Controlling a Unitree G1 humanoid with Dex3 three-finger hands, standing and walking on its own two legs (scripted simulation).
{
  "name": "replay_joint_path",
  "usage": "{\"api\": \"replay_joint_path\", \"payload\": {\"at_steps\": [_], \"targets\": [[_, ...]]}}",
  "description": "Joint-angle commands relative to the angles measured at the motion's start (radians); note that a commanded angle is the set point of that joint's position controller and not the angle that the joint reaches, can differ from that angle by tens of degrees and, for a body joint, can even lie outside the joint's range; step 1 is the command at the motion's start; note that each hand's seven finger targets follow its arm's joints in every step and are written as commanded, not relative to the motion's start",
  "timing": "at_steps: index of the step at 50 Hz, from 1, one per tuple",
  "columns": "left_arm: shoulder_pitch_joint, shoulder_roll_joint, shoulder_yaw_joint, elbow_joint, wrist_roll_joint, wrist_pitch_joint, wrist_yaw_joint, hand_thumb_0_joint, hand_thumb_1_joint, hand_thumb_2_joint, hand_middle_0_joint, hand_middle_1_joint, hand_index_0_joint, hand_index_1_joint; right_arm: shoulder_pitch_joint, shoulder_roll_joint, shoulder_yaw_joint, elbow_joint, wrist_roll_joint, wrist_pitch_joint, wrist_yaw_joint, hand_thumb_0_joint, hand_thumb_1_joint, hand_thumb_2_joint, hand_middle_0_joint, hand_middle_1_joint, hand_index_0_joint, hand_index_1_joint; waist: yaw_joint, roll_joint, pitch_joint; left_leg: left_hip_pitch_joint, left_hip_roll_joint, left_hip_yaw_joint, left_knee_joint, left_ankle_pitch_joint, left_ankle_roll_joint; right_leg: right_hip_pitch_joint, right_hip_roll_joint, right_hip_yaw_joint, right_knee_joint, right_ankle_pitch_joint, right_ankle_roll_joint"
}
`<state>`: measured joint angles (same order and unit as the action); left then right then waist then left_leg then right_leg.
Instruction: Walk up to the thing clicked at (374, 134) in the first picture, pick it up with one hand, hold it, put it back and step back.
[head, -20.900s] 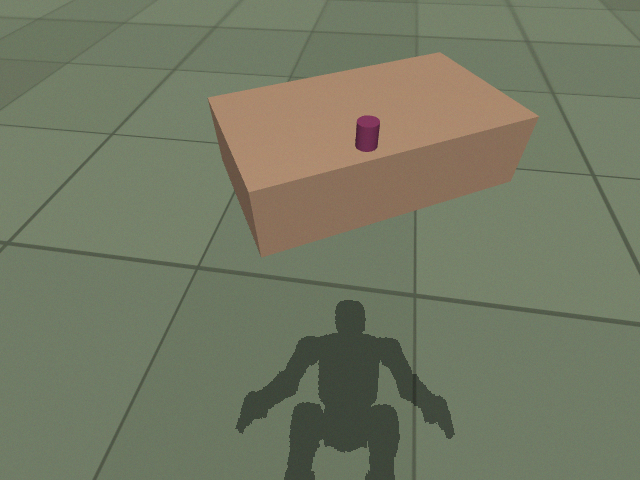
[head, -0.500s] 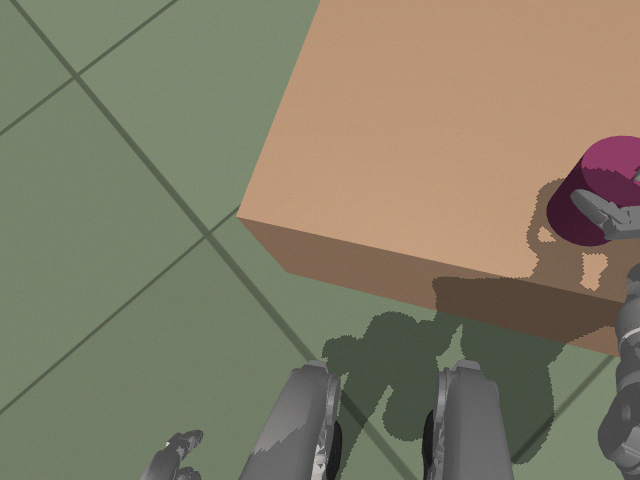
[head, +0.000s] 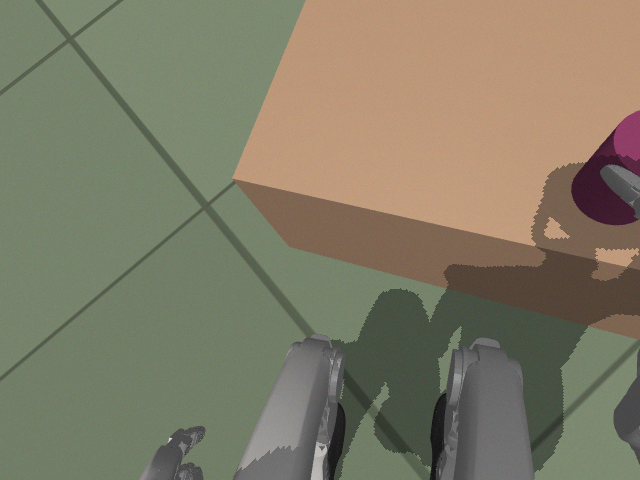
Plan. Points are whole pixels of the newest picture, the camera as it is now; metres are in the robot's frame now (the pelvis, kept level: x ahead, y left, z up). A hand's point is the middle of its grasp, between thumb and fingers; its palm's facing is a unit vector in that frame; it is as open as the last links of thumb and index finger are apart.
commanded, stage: lower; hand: right
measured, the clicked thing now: (634, 171) +0.49 -0.30 -0.05
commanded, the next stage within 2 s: loosen in 0.52 s
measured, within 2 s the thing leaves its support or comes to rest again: rests again in 0.14 s
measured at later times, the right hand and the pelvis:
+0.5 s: hand out of the picture +0.49 -0.31 -0.02, palm faces +0.42 +0.91 +0.00, open 7.3 cm; pelvis +0.00 +0.01 -0.02, yaw +1 degrees
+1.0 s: hand out of the picture +0.48 -0.31 -0.03, palm faces +0.40 +0.92 -0.01, open 11.0 cm; pelvis -0.01 +0.01 -0.04, yaw +1 degrees
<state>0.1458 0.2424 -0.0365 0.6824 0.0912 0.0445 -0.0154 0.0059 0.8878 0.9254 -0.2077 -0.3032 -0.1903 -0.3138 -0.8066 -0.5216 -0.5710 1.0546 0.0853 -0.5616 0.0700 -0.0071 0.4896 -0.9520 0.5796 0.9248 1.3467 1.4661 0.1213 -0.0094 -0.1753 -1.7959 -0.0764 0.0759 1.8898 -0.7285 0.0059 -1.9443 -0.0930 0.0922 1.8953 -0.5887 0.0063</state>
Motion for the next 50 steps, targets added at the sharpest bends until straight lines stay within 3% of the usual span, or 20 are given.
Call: {"api": "replay_joint_path", "payload": {"at_steps": [1,8,9,10,15,16,18,20,22,24,27,29,30,31,33,35,36,40,45,50], "targets": [[0.146,0.21,0.075,-0.044,-0.003,-0.009,0.015,0.0,0.891,0.92,-0.202,-0.3,-0.193,-0.309,-0.327,-0.287,-0.029,-0.226,0.015,-0.068,0.011,0.0,-0.182,-1.336,1.295,1.456,1.338,1.456,-0.018,-0.182,-0.616,0.171,-0.011,-0.003,-0.233,0.224,0.037,0.572,0.018,-0.001,-0.176,0.126,-0.035],[0.149,0.223,0.08,-0.045,-0.006,-0.01,0.017,0.0,0.881,0.924,-0.201,-0.299,-0.19,-0.31,-0.352,-0.294,-0.024,-0.262,0.028,-0.053,0.03,0.0,-0.152,-1.3,1.259,1.418,1.303,1.418,-0.015,-0.208,-0.664,0.146,-0.014,-0.001,-0.203,0.238,0.038,0.593,0.013,0.004,-0.137,0.161,-0.036],[0.159,0.222,0.082,-0.044,-0.004,-0.011,0.017,0.0,0.879,0.924,-0.199,-0.298,-0.188,-0.31,-0.321,-0.255,-0.007,-0.217,0.031,-0.047,0.035,0.0,-0.157,-1.305,1.265,1.424,1.308,1.424,-0.008,-0.188,-0.664,0.17,-0.015,-0.003,-0.207,0.262,0.035,0.579,0.014,0.002,-0.131,0.179,-0.037],[0.155,0.222,0.079,-0.046,-0.008,-0.009,0.018,0.0,0.884,0.923,-0.199,-0.297,-0.189,-0.308,-0.348,-0.325,-0.055,-0.279,0.035,-0.051,0.03,0.0,-0.176,-1.313,1.274,1.431,1.317,1.431,-0.025,-0.185,-0.675,0.185,-0.014,-0.006,-0.205,0.26,0.034,0.562,0.014,0.0,-0.125,0.17,-0.039],[0.156,0.224,0.084,-0.039,-0.009,-0.006,0.018,0.0,0.882,0.922,-0.2,-0.299,-0.191,-0.309,-0.293,-0.28,-0.03,-0.235,0.033,-0.034,0.039,0.0,-0.186,-1.303,1.263,1.417,1.305,1.417,-0.014,-0.163,-0.641,0.174,-0.016,-0.002,-0.192,0.269,0.033,0.54,0.012,-0.001,-0.112,0.175,-0.038],[0.155,0.223,0.082,-0.043,-0.008,-0.004,0.018,0.0,0.88,0.924,-0.202,-0.298,-0.191,-0.31,-0.318,-0.337,-0.067,-0.289,0.032,-0.039,0.034,0.0,-0.19,-1.302,1.265,1.416,1.307,1.417,-0.037,-0.183,-0.665,0.178,-0.017,-0.008,-0.185,0.273,0.035,0.538,0.012,-0.005,-0.111,0.183,-0.039],[0.145,0.222,0.081,-0.045,-0.008,-0.005,0.017,0.0,0.885,0.918,-0.199,-0.299,-0.191,-0.308,-0.302,-0.28,-0.032,-0.246,0.039,-0.03,0.041,0.0,-0.185,-1.313,1.27,1.428,1.314,1.428,-0.025,-0.186,-0.65,0.152,-0.019,-0.006,-0.188,0.26,0.035,0.54,0.011,-0.002,-0.104,0.174,-0.038],[0.15,0.221,0.082,-0.043,-0.011,-0.002,0.019,0.0,0.888,0.919,-0.201,-0.298,-0.192,-0.307,-0.279,-0.301,-0.057,-0.227,0.038,-0.026,0.039,0.0,-0.165,-1.297,1.255,1.412,1.299,1.412,-0.024,-0.15,-0.619,0.163,-0.018,-0.005,-0.183,0.263,0.033,0.503,0.01,-0.005,-0.099,0.164,-0.041],[0.138,0.222,0.081,-0.041,-0.01,-0.006,0.017,0.0,0.879,0.919,-0.202,-0.297,-0.191,-0.308,-0.296,-0.276,-0.032,-0.233,0.043,-0.026,0.051,0.0,-0.173,-1.277,1.249,1.392,1.292,1.393,-0.023,-0.168,-0.601,0.125,-0.017,-0.005,-0.174,0.24,0.035,0.486,0.012,-0.004,-0.093,0.139,-0.04],[0.149,0.224,0.083,-0.044,-0.011,-0.003,0.02,0.0,0.885,0.918,-0.2,-0.296,-0.191,-0.306,-0.311,-0.347,-0.072,-0.272,0.037,-0.03,0.046,0.0,-0.146,-1.278,1.247,1.397,1.291,1.398,-0.03,-0.161,-0.627,0.163,-0.016,-0.01,-0.176,0.266,0.032,0.486,0.01,-0.009,-0.086,0.159,-0.041],[0.142,0.219,0.08,-0.05,-0.009,-0.003,0.017,0.0,0.889,0.914,-0.201,-0.299,-0.193,-0.307,-0.275,-0.26,-0.02,-0.204,0.041,-0.015,0.063,0.0,-0.162,-1.258,1.233,1.375,1.274,1.375,-0.013,-0.143,-0.608,0.156,-0.021,-0.007,-0.175,0.259,0.03,0.467,0.008,-0.008,-0.08,0.147,-0.043],[0.153,0.23,0.082,-0.046,-0.012,-0.002,0.02,0.0,0.888,0.917,-0.199,-0.297,-0.191,-0.306,-0.281,-0.346,-0.078,-0.232,0.039,-0.015,0.059,0.0,-0.172,-1.255,1.241,1.375,1.281,1.375,-0.034,-0.15,-0.644,0.163,-0.02,-0.007,-0.162,0.282,0.03,0.49,0.008,-0.01,-0.068,0.18,-0.042],[0.155,0.229,0.083,-0.047,-0.009,0.0,0.02,0.0,0.888,0.913,-0.2,-0.298,-0.193,-0.306,-0.304,-0.336,-0.057,-0.25,0.034,-0.014,0.064,0.0,-0.172,-1.242,1.227,1.358,1.266,1.359,-0.024,-0.169,-0.648,0.155,-0.02,-0.004,-0.155,0.28,0.031,0.497,0.006,-0.01,-0.069,0.18,-0.039],[0.145,0.228,0.081,-0.042,-0.007,0.0,0.018,0.0,0.887,0.913,-0.199,-0.297,-0.192,-0.305,-0.28,-0.288,-0.034,-0.19,0.037,-0.006,0.071,0.0,-0.161,-1.217,1.215,1.336,1.254,1.337,-0.014,-0.158,-0.612,0.14,-0.02,-0.002,-0.156,0.264,0.03,0.471,0.007,-0.009,-0.063,0.157,-0.04],[0.143,0.222,0.08,-0.049,-0.011,0.0,0.018,0.0,0.94,0.883,-0.206,-0.31,-0.215,-0.3,-0.283,-0.319,-0.062,-0.228,0.039,-0.009,0.07,0.0,-0.001,-1.066,1.157,1.221,1.187,1.222,-0.026,-0.14,-0.602,0.14,-0.02,0.001,-0.152,0.254,0.032,0.447,0.007,-0.009,-0.068,0.144,-0.041],[0.13,0.229,0.079,-0.057,-0.013,-0.001,0.017,0.0,0.938,0.882,-0.207,-0.312,-0.215,-0.302,-0.289,-0.305,-0.042,-0.224,0.039,-0.004,0.077,0.0,0.074,-0.906,1.096,1.061,1.117,1.062,-0.028,-0.154,-0.597,0.115,-0.019,0.003,-0.156,0.205,0.035,0.451,0.01,-0.005,-0.08,0.1,-0.038],[0.135,0.232,0.083,-0.062,-0.014,0.0,0.019,0.0,0.937,0.884,-0.206,-0.311,-0.214,-0.301,-0.311,-0.347,-0.064,-0.257,0.035,-0.003,0.072,0.0,0.1,-0.826,1.075,0.987,1.094,0.987,-0.034,-0.16,-0.611,0.12,-0.019,0.003,-0.156,0.207,0.036,0.463,0.008,-0.007,-0.083,0.102,-0.037],[0.141,0.232,0.084,-0.059,-0.015,-0.001,0.02,0.0,0.936,0.892,-0.203,-0.311,-0.211,-0.302,-0.292,-0.298,-0.04,-0.214,0.044,0.016,0.078,0.0,0.282,-0.538,1.0,0.805,1.015,0.806,-0.018,-0.125,-0.622,0.147,-0.02,0.002,-0.162,0.232,0.029,0.447,0.007,-0.007,-0.065,0.116,-0.04],[0.149,0.239,0.087,-0.051,-0.016,-0.003,0.021,0.0,0.91,0.911,-0.199,-0.308,-0.199,-0.309,-0.29,-0.3,-0.028,-0.227,0.037,0.03,0.077,0.0,0.434,-0.359,0.688,0.553,0.704,0.553,-0.021,-0.16,-0.606,0.11,-0.018,0.012,-0.148,0.214,0.034,0.471,0.005,-0.006,-0.074,0.111,-0.034],[0.151,0.246,0.093,-0.055,-0.017,-0.003,0.022,0.0,0.901,0.916,-0.198,-0.308,-0.196,-0.311,-0.34,-0.344,-0.052,-0.301,0.045,0.025,0.067,0.0,0.453,-0.275,0.571,0.441,0.582,0.441,-0.035,-0.191,-0.648,0.107,-0.02,0.014,-0.142,0.216,0.038,0.502,0.005,-0.002,-0.074,0.125,-0.034]]}}
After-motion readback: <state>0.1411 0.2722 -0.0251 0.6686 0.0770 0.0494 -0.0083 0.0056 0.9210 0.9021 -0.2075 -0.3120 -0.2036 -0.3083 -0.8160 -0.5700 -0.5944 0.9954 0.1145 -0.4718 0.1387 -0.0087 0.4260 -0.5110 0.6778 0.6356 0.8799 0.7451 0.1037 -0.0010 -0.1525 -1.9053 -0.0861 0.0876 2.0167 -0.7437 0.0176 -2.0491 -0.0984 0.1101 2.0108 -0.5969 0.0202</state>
